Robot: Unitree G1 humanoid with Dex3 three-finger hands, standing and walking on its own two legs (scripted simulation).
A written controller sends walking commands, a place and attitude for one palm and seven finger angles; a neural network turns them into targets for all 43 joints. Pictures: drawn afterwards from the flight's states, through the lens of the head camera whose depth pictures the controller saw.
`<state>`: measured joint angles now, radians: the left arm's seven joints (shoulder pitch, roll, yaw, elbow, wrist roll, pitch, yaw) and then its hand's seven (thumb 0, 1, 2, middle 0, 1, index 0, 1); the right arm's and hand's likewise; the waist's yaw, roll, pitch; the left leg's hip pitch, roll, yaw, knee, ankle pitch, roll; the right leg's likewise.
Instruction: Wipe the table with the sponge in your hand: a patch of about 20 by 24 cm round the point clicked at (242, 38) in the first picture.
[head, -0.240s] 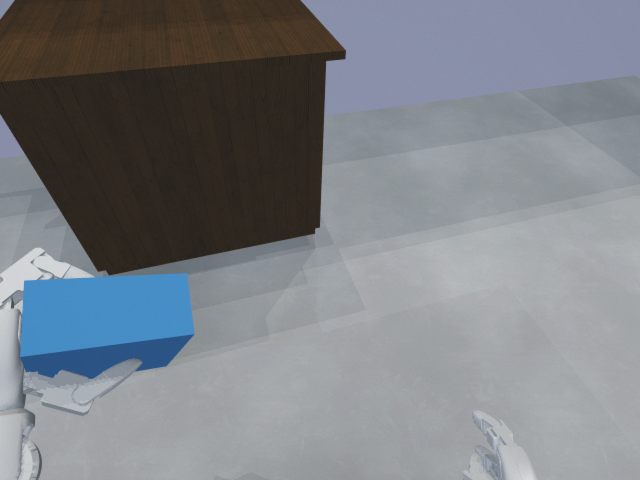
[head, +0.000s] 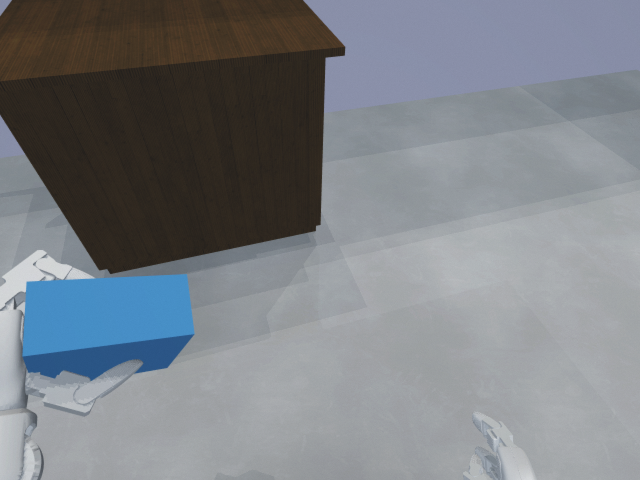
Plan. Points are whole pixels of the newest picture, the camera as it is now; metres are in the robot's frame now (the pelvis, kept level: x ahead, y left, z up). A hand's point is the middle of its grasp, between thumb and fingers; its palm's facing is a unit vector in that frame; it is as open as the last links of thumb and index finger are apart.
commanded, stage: stand and wait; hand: left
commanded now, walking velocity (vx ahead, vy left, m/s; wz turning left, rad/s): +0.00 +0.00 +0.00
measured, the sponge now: (133, 330) +0.23 +0.21 +0.14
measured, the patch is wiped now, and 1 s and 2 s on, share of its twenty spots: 0.00 0.00 0.00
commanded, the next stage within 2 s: look at it before walking up in 0.02 s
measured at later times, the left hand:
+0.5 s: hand (72, 326) +0.21 +0.25 +0.16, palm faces +0.46 -0.80 -0.38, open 10.1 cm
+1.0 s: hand (124, 235) +0.32 +0.24 +0.17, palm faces +0.48 -0.76 -0.43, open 10.1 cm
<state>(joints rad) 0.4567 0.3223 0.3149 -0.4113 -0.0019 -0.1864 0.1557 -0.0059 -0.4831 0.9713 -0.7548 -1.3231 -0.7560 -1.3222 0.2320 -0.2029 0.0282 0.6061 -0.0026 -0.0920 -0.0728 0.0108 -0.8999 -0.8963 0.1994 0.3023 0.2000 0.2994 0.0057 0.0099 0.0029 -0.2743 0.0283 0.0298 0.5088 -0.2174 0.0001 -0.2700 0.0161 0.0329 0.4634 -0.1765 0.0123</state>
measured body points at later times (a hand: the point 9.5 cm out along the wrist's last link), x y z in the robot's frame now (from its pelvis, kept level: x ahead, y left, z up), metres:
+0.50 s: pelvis +0.01 +0.00 -0.01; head +0.00 +0.00 +0.44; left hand +0.18 +0.29 +0.18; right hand +0.17 -0.23 -0.09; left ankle +0.04 +0.12 -0.74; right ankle +0.04 -0.13 -0.73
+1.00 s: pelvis +0.13 -0.02 +0.00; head +0.14 -0.02 +0.45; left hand +0.29 +0.28 +0.20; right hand +0.30 -0.21 -0.10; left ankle +0.06 +0.11 -0.74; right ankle +0.19 -0.14 -0.69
